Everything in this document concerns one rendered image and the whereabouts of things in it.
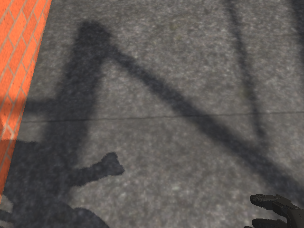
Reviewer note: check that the right robot hand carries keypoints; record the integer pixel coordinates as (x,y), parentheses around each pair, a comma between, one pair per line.
(280,205)

